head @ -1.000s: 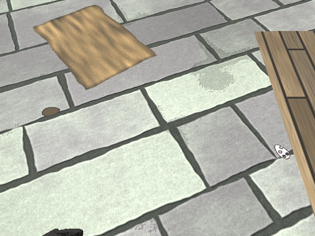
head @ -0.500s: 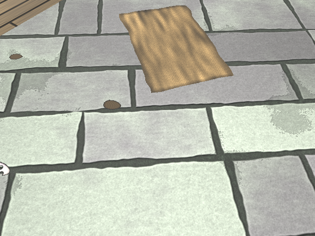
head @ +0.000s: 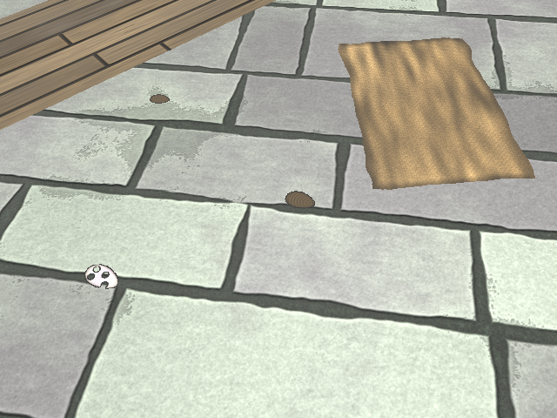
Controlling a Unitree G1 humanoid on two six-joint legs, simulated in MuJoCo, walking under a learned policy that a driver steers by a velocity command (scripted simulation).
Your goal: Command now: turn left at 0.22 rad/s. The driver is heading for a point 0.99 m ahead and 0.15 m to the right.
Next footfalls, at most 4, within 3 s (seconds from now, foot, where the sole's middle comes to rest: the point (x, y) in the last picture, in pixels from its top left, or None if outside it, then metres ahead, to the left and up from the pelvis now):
0.26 left None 0.01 0.14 -0.77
1.06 left None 0.42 0.14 -0.77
1.58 right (338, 339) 0.67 -0.09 -0.77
2.06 left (263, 301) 0.79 0.10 -0.77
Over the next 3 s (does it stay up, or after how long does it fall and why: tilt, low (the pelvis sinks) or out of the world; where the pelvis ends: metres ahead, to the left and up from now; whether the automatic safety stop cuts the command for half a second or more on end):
stays up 0.91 -0.15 0.00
